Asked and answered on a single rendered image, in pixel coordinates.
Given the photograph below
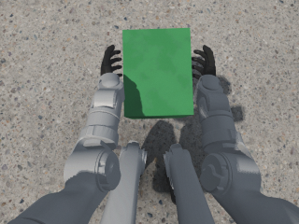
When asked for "right robot hand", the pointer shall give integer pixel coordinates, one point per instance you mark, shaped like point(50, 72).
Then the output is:
point(208, 62)

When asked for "robot right upper arm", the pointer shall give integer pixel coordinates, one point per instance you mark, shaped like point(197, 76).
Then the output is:
point(235, 182)

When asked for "robot right forearm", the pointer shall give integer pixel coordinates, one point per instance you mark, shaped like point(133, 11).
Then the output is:
point(216, 118)

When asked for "robot left forearm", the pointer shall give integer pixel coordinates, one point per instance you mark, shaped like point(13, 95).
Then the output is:
point(101, 129)

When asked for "robot left upper arm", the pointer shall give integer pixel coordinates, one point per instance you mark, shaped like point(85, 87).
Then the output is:
point(89, 174)

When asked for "right robot thigh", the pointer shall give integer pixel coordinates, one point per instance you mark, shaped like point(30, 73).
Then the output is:
point(192, 207)

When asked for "robot left shin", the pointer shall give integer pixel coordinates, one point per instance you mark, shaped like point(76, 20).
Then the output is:
point(131, 142)

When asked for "carton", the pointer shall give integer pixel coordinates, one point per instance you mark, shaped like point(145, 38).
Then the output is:
point(157, 73)

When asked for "left robot hand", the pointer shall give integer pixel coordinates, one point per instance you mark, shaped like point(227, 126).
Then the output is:
point(106, 65)

